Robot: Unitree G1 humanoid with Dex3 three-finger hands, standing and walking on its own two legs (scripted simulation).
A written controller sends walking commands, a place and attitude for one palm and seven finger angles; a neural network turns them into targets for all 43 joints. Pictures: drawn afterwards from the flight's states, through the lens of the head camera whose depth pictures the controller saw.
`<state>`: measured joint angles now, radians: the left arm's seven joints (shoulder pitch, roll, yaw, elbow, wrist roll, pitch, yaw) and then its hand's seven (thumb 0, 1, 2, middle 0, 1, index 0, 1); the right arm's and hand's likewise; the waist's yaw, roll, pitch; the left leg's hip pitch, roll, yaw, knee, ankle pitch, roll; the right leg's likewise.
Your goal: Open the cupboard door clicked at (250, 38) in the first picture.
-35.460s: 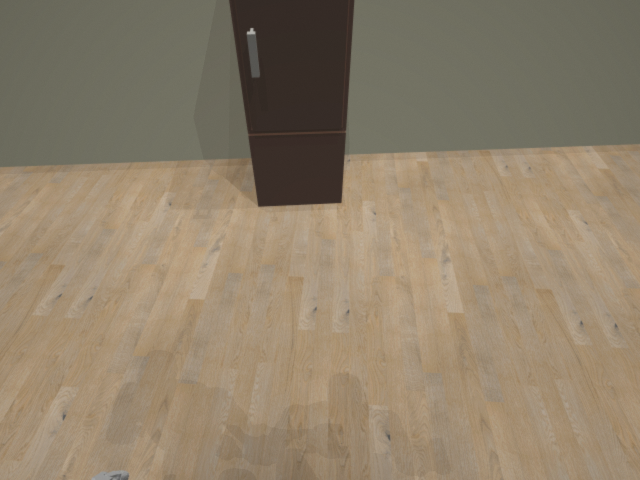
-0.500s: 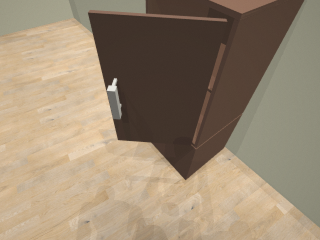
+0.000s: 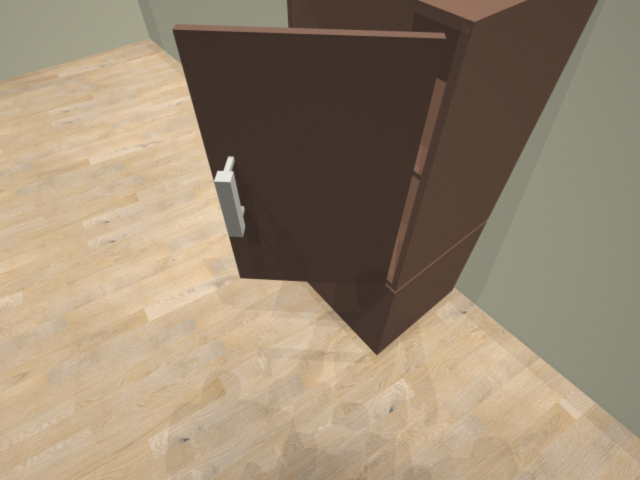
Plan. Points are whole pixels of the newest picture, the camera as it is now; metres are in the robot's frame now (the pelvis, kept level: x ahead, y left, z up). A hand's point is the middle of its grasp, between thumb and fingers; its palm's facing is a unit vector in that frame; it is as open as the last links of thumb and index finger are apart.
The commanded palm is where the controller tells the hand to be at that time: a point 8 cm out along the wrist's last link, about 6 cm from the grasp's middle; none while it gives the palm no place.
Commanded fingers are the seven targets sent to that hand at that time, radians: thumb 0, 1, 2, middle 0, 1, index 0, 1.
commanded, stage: come to a stop and stand still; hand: left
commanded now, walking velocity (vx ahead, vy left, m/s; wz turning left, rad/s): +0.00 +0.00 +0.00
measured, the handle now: (233, 197) +0.58 +0.19 -0.02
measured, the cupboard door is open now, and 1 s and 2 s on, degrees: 47 47 47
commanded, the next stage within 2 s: look again from close up in 0.34 s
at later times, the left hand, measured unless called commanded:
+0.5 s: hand out of the picture -0.02 +0.19 -0.16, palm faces +0.00 -0.97 -0.22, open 7.4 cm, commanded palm none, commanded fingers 0.00 0.90 0.90 -0.20 -0.30 -0.20 -0.30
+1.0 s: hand out of the picture +0.01 +0.18 -0.17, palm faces +0.01 -0.98 -0.20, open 7.3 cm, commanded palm none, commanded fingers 0.00 0.90 0.90 -0.20 -0.30 -0.20 -0.30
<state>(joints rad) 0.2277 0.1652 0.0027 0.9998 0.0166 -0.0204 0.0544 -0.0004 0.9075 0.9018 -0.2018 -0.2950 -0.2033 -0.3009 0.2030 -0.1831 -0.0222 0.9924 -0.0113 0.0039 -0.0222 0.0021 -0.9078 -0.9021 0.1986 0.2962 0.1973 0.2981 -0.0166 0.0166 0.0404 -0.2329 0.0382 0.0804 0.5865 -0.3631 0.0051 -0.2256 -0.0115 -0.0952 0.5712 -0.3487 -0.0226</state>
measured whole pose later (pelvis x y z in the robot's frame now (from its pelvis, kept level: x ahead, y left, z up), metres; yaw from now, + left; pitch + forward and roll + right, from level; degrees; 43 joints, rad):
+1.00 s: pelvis +0.00 +0.00 +0.01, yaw +0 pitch +0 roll +1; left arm 0.26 0.17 -0.01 1.10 0.02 -0.02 0.03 0.00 0.91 0.90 -0.20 -0.29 -0.20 -0.30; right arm 0.24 -0.16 0.01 1.13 -0.01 -0.02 -0.03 0.00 -0.91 -0.90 0.20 0.30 0.20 0.30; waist 0.01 -0.01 0.03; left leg -0.16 0.02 0.09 0.45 -0.28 0.01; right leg -0.18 -0.02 -0.08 0.48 -0.30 -0.02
